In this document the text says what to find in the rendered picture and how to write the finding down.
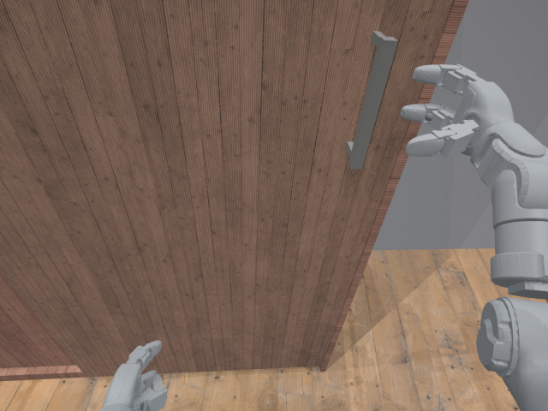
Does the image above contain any right robot hand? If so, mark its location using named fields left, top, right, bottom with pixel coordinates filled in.
left=400, top=64, right=515, bottom=158

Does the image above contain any robot right upper arm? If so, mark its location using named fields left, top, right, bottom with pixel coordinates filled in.
left=476, top=297, right=548, bottom=411

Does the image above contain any wardrobe door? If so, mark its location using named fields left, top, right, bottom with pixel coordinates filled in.
left=0, top=0, right=453, bottom=378
left=0, top=272, right=76, bottom=368

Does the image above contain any handle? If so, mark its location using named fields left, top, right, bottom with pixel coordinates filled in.
left=346, top=31, right=398, bottom=170

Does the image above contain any left robot hand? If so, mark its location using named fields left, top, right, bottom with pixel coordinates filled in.
left=102, top=340, right=168, bottom=411

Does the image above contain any right robot forearm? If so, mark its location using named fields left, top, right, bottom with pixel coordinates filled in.
left=471, top=122, right=548, bottom=303

